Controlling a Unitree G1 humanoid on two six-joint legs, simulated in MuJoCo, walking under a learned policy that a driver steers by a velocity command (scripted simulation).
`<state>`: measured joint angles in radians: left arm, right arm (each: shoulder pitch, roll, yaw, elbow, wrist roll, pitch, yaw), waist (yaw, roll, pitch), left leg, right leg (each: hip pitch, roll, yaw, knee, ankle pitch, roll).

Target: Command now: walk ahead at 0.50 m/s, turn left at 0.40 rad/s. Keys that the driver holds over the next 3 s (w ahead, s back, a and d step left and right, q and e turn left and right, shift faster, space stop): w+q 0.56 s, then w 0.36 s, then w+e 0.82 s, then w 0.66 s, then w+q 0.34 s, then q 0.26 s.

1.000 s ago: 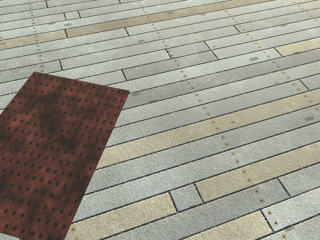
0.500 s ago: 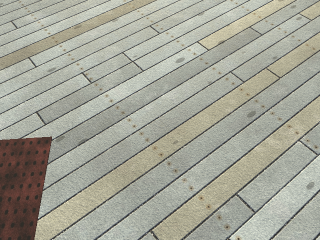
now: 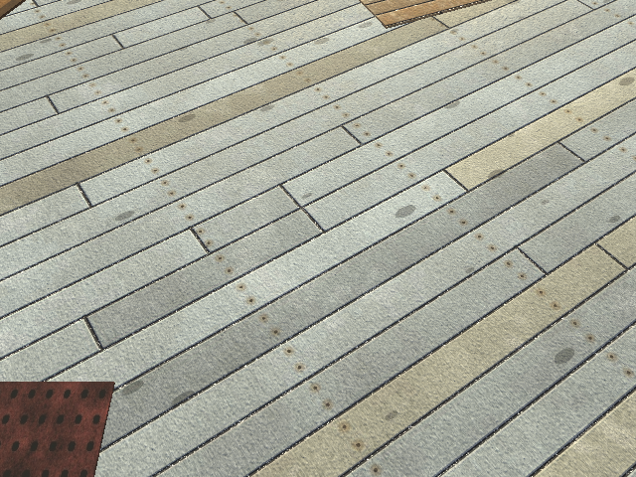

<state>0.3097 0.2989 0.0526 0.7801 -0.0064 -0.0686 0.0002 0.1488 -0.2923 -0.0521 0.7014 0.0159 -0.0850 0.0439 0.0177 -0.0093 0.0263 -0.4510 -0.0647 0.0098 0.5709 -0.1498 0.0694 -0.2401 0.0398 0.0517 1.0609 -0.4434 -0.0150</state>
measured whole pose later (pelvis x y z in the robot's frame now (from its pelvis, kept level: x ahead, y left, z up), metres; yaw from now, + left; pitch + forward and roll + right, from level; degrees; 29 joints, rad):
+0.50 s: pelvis +0.29 -0.01 +0.00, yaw +17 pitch +2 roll -1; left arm 0.08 0.26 0.05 0.65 0.00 -0.12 -0.01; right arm 0.38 -0.30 -0.06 0.76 0.03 -0.02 -0.02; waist -0.05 0.03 0.00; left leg -0.28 -0.09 -0.17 1.05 -0.47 0.03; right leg -0.40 0.05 0.01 0.52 -0.16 -0.02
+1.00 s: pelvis +0.51 +0.13 +0.00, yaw +25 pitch +2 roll -1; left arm 0.35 0.30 0.05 0.88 -0.03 -0.07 -0.01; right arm 0.12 -0.27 -0.04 0.64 0.00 -0.06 0.03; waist 0.05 0.00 0.04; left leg -0.42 0.00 0.04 0.56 -0.16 0.05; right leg -0.28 -0.04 0.02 1.07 -0.47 -0.01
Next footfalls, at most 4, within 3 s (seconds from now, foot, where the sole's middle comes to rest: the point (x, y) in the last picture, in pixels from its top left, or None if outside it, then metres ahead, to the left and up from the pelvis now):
0.42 right None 0.42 -0.09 -0.76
0.90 left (206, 421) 0.57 0.27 -0.76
1.44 right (276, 281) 0.93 0.14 -0.76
1.94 left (204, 198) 1.20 0.36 -0.76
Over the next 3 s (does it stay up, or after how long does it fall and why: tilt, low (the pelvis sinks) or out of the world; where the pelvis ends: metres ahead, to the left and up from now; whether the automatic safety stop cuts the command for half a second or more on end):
stays up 1.58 0.23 -0.01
